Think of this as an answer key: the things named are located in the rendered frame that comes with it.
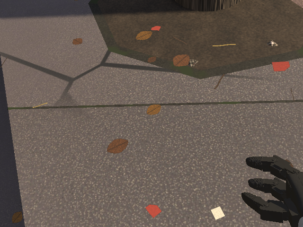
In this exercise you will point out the robot right hand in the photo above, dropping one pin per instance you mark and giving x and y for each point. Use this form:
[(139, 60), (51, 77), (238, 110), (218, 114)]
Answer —
[(290, 194)]

